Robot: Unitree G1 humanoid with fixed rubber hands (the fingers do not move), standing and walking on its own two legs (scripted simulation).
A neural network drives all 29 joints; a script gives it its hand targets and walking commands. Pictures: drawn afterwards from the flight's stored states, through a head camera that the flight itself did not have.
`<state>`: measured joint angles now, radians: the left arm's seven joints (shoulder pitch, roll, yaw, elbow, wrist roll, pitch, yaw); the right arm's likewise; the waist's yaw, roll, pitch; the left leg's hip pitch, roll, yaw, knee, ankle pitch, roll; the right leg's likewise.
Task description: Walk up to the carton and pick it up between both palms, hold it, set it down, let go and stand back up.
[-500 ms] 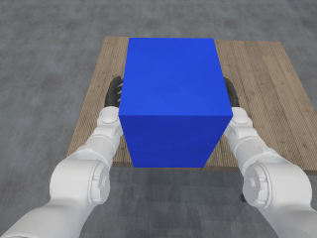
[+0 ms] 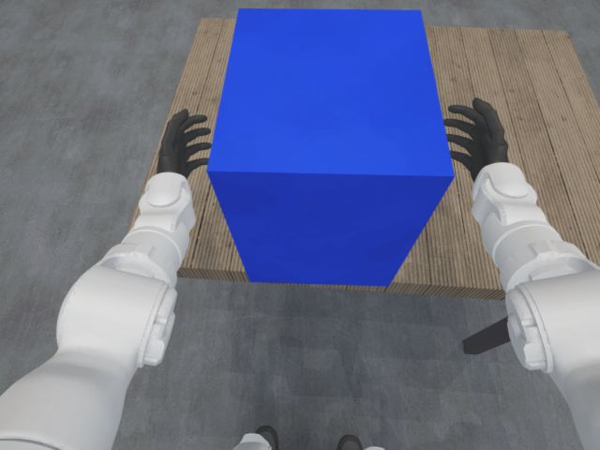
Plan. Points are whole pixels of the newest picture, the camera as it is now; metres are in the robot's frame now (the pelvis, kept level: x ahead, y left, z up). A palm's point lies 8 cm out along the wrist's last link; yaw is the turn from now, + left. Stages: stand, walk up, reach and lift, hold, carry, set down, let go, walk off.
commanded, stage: set down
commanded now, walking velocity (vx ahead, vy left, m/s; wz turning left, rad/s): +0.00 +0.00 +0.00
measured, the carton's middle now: (323, 165) +0.49 +0.03 +0.05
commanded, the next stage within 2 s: none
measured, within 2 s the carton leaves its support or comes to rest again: neither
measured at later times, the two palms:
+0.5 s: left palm (149, 100) +0.47 +0.22 +0.16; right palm (535, 89) +0.50 -0.19 +0.18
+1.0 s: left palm (113, 67) +0.45 +0.23 +0.22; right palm (574, 72) +0.47 -0.19 +0.22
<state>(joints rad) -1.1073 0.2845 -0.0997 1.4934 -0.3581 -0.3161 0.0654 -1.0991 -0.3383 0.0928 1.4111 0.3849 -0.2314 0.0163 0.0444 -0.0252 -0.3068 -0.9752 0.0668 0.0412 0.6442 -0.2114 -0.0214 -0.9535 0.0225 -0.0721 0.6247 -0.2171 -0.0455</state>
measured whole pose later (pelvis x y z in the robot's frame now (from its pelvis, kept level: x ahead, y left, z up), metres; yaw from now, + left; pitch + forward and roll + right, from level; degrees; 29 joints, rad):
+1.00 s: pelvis +0.00 +0.01 +0.04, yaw +1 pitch +13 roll -1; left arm -1.13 0.35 -0.04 1.09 -0.27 0.25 0.09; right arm -1.13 -0.41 0.05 1.22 0.41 0.19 0.00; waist 0.03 -0.03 -0.18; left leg -0.49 0.05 0.03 0.41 -0.14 -0.02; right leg -0.45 0.03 -0.06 0.36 -0.13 -0.03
